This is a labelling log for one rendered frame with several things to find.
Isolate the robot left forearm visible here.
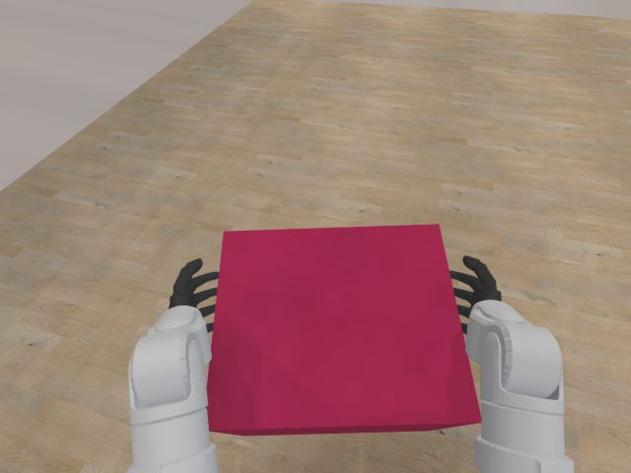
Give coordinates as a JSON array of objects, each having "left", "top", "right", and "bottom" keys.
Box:
[{"left": 125, "top": 305, "right": 219, "bottom": 473}]

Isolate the carton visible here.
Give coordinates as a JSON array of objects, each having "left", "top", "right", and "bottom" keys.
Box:
[{"left": 206, "top": 224, "right": 481, "bottom": 436}]

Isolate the left robot hand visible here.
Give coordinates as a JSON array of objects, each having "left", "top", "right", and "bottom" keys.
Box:
[{"left": 169, "top": 258, "right": 219, "bottom": 333}]

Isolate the right robot hand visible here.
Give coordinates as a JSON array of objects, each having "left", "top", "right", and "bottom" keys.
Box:
[{"left": 450, "top": 255, "right": 502, "bottom": 334}]

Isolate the robot right forearm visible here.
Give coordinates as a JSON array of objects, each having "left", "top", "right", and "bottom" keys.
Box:
[{"left": 465, "top": 300, "right": 574, "bottom": 473}]

